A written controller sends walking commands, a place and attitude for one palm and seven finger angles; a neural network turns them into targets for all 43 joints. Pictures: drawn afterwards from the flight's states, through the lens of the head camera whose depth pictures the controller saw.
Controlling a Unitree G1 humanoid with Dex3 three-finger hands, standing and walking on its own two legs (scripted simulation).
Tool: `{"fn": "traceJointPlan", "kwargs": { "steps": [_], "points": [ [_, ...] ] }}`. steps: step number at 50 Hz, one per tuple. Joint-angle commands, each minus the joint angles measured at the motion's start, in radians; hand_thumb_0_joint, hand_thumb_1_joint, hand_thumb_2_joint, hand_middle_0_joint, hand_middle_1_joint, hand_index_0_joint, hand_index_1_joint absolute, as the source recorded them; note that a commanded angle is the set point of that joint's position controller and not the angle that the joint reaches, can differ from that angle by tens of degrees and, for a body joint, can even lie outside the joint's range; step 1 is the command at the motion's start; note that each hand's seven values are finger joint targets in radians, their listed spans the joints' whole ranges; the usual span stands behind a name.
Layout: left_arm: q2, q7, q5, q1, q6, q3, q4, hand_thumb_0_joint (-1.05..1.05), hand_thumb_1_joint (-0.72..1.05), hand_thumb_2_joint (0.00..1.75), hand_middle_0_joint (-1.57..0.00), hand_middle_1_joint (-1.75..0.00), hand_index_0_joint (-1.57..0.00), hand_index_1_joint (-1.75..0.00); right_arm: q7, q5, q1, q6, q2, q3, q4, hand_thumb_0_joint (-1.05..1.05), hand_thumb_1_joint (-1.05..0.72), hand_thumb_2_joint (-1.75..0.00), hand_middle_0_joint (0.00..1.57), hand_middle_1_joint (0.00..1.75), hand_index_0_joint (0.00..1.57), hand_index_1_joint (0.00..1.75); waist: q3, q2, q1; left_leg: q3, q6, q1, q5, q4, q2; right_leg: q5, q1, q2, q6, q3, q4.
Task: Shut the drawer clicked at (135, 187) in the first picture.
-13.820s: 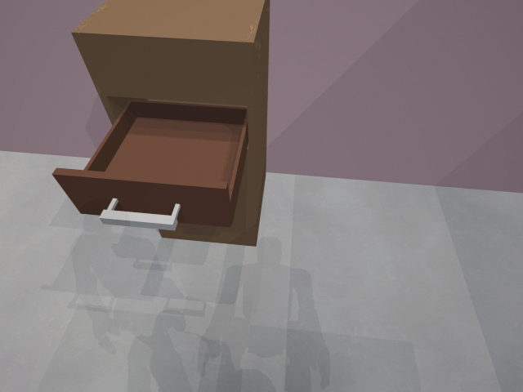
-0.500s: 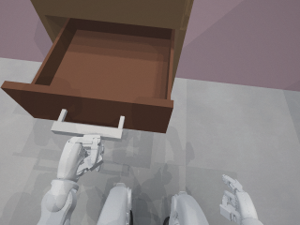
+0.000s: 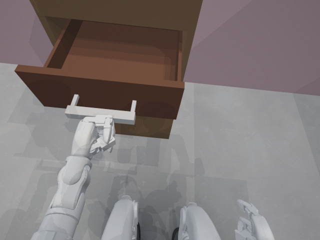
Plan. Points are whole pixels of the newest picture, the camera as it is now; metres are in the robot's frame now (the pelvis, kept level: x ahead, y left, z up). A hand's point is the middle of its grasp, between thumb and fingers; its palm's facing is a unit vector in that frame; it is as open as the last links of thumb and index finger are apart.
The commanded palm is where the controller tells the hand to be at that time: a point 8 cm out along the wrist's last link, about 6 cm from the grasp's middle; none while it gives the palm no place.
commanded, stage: push the drawer shut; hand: left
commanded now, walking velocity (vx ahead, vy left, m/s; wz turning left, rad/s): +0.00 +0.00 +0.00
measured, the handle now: (103, 108) +0.43 +0.16 +0.03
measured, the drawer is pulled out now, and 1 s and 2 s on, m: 0.20 0.07 0.00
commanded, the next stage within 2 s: pull the fist back off the drawer in 1.84 s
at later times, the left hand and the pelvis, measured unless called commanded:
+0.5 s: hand (118, 114) +0.42 +0.12 +0.02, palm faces -0.09 -0.99 -0.06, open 3.0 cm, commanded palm +0.42 +0.17 +0.03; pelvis +0.00 +0.00 +0.00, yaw +0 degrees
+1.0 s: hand (123, 95) +0.48 +0.12 +0.02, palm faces -0.08 -1.00 -0.06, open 3.1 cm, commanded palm +0.48 +0.16 +0.03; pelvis +0.00 -0.01 +0.00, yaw -1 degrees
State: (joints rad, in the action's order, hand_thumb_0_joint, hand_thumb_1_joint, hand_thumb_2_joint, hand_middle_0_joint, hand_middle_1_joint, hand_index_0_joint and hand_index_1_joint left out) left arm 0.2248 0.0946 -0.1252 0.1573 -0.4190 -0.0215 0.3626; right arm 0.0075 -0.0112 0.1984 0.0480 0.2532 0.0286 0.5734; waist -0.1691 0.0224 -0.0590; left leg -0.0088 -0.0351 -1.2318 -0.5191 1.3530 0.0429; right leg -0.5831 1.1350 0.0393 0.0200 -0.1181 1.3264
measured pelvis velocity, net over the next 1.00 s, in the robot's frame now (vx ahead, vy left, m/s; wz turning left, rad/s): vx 0.00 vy -0.01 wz -0.02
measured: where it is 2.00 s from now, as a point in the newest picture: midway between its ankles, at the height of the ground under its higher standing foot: outside the picture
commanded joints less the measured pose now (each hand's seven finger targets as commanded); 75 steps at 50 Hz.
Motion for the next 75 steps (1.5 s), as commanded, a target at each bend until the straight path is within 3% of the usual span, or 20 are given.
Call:
{"fn": "traceJointPlan", "kwargs": {
  "steps": [1, 7, 15, 18, 20, 24, 28, 30, 35, 37, 40, 41, 45, 48, 56, 60, 62, 69, 72, 75],
  "points": [
    [0.073, -0.029, -0.018, 0.384, -0.065, -0.050, -0.190, 0.00, 0.90, 0.90, -1.40, -1.60, -1.40, -1.60, 0.012, 0.003, 0.020, 0.035, 0.158, -0.066, -0.112, 0.00, -0.90, -0.90, 0.20, 0.30, 0.20, 0.30, -0.387, 0.044, -0.046, 0.102, 0.015, 0.407, 0.088, -0.212, -0.020, 0.117, -0.061, -0.043, 0.009, 0.057, -0.210],
    [0.078, -0.038, -0.010, 0.478, -0.080, -0.060, -0.109, 0.00, 0.90, 0.90, -1.40, -1.60, -1.40, -1.60, 0.012, 0.004, 0.034, 0.022, 0.159, -0.065, -0.092, 0.00, -0.90, -0.90, 0.20, 0.30, 0.20, 0.30, -0.378, 0.040, -0.058, 0.098, 0.016, 0.400, 0.090, -0.211, -0.021, 0.120, -0.056, -0.043, 0.007, 0.061, -0.215],
    [0.087, -0.043, 0.003, 0.581, -0.098, -0.079, -0.022, 0.00, 0.90, 0.90, -1.40, -1.60, -1.40, -1.60, 0.007, 0.009, 0.070, 0.006, 0.161, -0.069, -0.069, 0.00, -0.90, -0.90, 0.20, 0.30, 0.20, 0.30, -0.422, 0.058, -0.065, 0.105, 0.020, 0.444, 0.169, -0.204, -0.018, 0.171, -0.047, -0.047, 0.010, 0.055, -0.200],
    [0.097, -0.044, 0.006, 0.651, -0.104, -0.088, 0.011, 0.00, 0.90, 0.90, -1.40, -1.60, -1.40, -1.60, 0.010, 0.008, 0.078, -0.001, 0.159, -0.071, -0.057, 0.00, -0.90, -0.90, 0.20, 0.30, 0.20, 0.30, -0.413, 0.042, -0.083, 0.096, 0.017, 0.422, 0.158, -0.195, -0.018, 0.169, -0.051, -0.046, 0.006, 0.061, -0.208],
    [0.120, -0.043, 0.009, 0.654, -0.109, -0.114, 0.042, 0.00, 0.90, 0.90, -1.40, -1.60, -1.40, -1.60, 0.009, 0.009, 0.085, -0.004, 0.161, -0.070, -0.057, 0.00, -0.90, -0.90, 0.20, 0.30, 0.20, 0.30, -0.425, 0.059, -0.073, 0.091, 0.017, 0.425, 0.170, -0.193, -0.019, 0.174, -0.055, -0.049, 0.008, 0.064, -0.208],
    [0.143, -0.039, 0.009, 0.724, -0.116, -0.134, 0.102, 0.00, 0.90, 0.90, -1.40, -1.60, -1.40, -1.60, 0.011, 0.009, 0.097, -0.011, 0.161, -0.067, -0.045, 0.00, -0.90, -0.90, 0.20, 0.30, 0.20, 0.30, -0.420, 0.052, -0.085, 0.085, 0.013, 0.399, 0.173, -0.185, -0.021, 0.180, -0.065, -0.051, 0.007, 0.069, -0.209],
    [0.142, -0.036, 0.012, 0.790, -0.122, -0.141, 0.152, 0.00, 0.90, 0.90, -1.40, -1.60, -1.40, -1.60, 0.009, 0.012, 0.110, -0.019, 0.159, -0.069, -0.035, 0.00, -0.90, -0.90, 0.20, 0.30, 0.20, 0.30, -0.442, 0.048, -0.097, 0.081, 0.014, 0.396, 0.174, -0.176, -0.021, 0.182, -0.066, -0.051, 0.005, 0.072, -0.210],
    [0.150, -0.035, 0.013, 0.815, -0.129, -0.152, 0.157, 0.00, 0.90, 0.90, -1.40, -1.60, -1.40, -1.60, 0.007, 0.014, 0.119, -0.020, 0.158, -0.070, -0.033, 0.00, -0.90, -0.90, 0.20, 0.30, 0.20, 0.30, -0.470, 0.085, -0.092, 0.079, 0.014, 0.418, 0.204, -0.174, -0.021, 0.201, -0.066, -0.053, 0.006, 0.075, -0.206],
    [0.164, -0.023, 0.010, 0.842, -0.133, -0.169, 0.190, 0.00, 0.90, 0.90, -1.40, -1.60, -1.40, -1.60, -0.002, 0.017, 0.143, -0.027, 0.159, -0.072, -0.026, 0.00, -0.90, -0.90, 0.20, 0.30, 0.20, 0.30, -0.499, 0.072, -0.096, 0.079, 0.013, 0.427, 0.265, -0.166, -0.018, 0.250, -0.091, -0.056, 0.006, 0.075, -0.202],
    [0.192, -0.020, 0.012, 0.860, -0.130, -0.192, 0.242, 0.00, 0.90, 0.90, -1.40, -1.60, -1.40, -1.60, -0.001, 0.014, 0.147, -0.033, 0.161, -0.072, -0.019, 0.00, -0.90, -0.90, 0.20, 0.30, 0.20, 0.30, -0.456, 0.033, -0.107, 0.070, 0.009, 0.377, 0.228, -0.162, -0.018, 0.230, -0.099, -0.059, 0.003, 0.083, -0.215],
    [0.192, -0.015, 0.016, 0.918, -0.143, -0.193, 0.269, 0.00, 0.90, 0.90, -1.40, -1.60, -1.40, -1.60, -0.002, 0.018, 0.158, -0.033, 0.157, -0.068, -0.015, 0.00, -0.90, -0.90, 0.20, 0.30, 0.20, 0.30, -0.459, 0.070, -0.111, 0.064, 0.006, 0.369, 0.218, -0.155, -0.022, 0.221, -0.088, -0.061, 0.003, 0.088, -0.214],
    [0.227, -0.017, 0.017, 0.932, -0.147, -0.221, 0.287, 0.00, 0.90, 0.90, -1.40, -1.60, -1.40, -1.60, -0.001, 0.019, 0.162, -0.035, 0.161, -0.069, -0.009, 0.00, -0.90, -0.90, 0.20, 0.30, 0.20, 0.30, -0.449, 0.052, -0.111, 0.065, 0.006, 0.356, 0.216, -0.153, -0.019, 0.220, -0.092, -0.060, 0.004, 0.089, -0.211],
    [0.217, -0.008, 0.023, 0.996, -0.163, -0.213, 0.314, 0.00, 0.90, 0.90, -1.40, -1.60, -1.40, -1.60, -0.006, 0.025, 0.181, -0.035, 0.160, -0.069, -0.003, 0.00, -0.90, -0.90, 0.20, 0.30, 0.20, 0.30, -0.493, 0.097, -0.119, 0.068, 0.006, 0.385, 0.238, -0.142, -0.020, 0.230, -0.068, -0.063, 0.005, 0.088, -0.199],
    [0.249, -0.002, 0.027, 1.049, -0.163, -0.231, 0.379, 0.00, 0.90, 0.90, -1.40, -1.60, -1.40, -1.60, -0.004, 0.027, 0.189, -0.041, 0.162, -0.066, 0.005, 0.00, -0.90, -0.90, 0.20, 0.30, 0.20, 0.30, -0.452, 0.062, -0.139, 0.061, 0.000, 0.329, 0.194, -0.134, -0.020, 0.202, -0.074, -0.063, 0.000, 0.097, -0.211],
    [0.315, 0.004, 0.039, 1.157, -0.161, -0.277, 0.435, 0.00, 0.90, 0.90, -1.40, -1.60, -1.40, -1.60, -0.009, 0.037, 0.222, -0.053, 0.173, -0.062, 0.009, 0.00, -0.90, -0.90, 0.20, 0.30, 0.20, 0.30, -0.541, 0.115, -0.144, 0.070, -0.002, 0.357, 0.239, -0.112, -0.017, 0.224, -0.054, -0.070, 0.004, 0.093, -0.187],
    [0.375, 0.009, 0.044, 1.181, -0.153, -0.322, 0.464, 0.00, 0.90, 0.90, -1.40, -1.60, -1.40, -1.60, -0.012, 0.040, 0.238, -0.062, 0.178, -0.059, 0.007, 0.00, -0.90, -0.90, 0.20, 0.30, 0.20, 0.30, -0.555, 0.101, -0.146, 0.070, -0.005, 0.330, 0.251, -0.104, -0.015, 0.239, -0.080, -0.075, 0.003, 0.098, -0.186],
    [0.365, 0.011, 0.045, 1.204, -0.150, -0.314, 0.471, 0.00, 0.90, 0.90, -1.40, -1.60, -1.40, -1.60, -0.015, 0.041, 0.242, -0.065, 0.176, -0.056, 0.010, 0.00, -0.90, -0.90, 0.20, 0.30, 0.20, 0.30, -0.534, 0.110, -0.150, 0.074, -0.004, 0.326, 0.239, -0.108, -0.013, 0.225, -0.067, -0.076, 0.004, 0.094, -0.186],
    [0.336, -0.006, 0.068, 1.324, -0.146, -0.276, 0.529, 0.00, 0.90, 0.90, -1.40, -1.60, -1.40, -1.60, -0.024, 0.050, 0.269, -0.068, 0.185, -0.055, 0.025, 0.00, -0.90, -0.90, 0.20, 0.30, 0.20, 0.30, -0.484, 0.143, -0.199, 0.107, -0.004, 0.357, 0.200, -0.110, -0.007, 0.179, 0.066, -0.079, 0.006, 0.070, -0.168],
    [0.366, -0.023, 0.087, 1.369, -0.141, -0.290, 0.554, 0.00, 0.90, 0.90, -1.40, -1.60, -1.40, -1.60, -0.024, 0.057, 0.286, -0.072, 0.193, -0.053, 0.032, 0.00, -0.90, -0.90, 0.20, 0.30, 0.20, 0.30, -0.497, 0.141, -0.212, 0.116, -0.005, 0.349, 0.193, -0.102, -0.006, 0.172, 0.083, -0.079, 0.005, 0.067, -0.160],
    [0.382, -0.028, 0.102, 1.431, -0.139, -0.287, 0.553, 0.00, 0.90, 0.90, -1.40, -1.60, -1.40, -1.60, -0.026, 0.063, 0.300, -0.073, 0.199, -0.051, 0.037, 0.00, -0.90, -0.90, 0.20, 0.30, 0.20, 0.30, -0.524, 0.185, -0.222, 0.132, -0.002, 0.385, 0.192, -0.101, -0.003, 0.169, 0.123, -0.078, 0.008, 0.061, -0.148]
  ]
}}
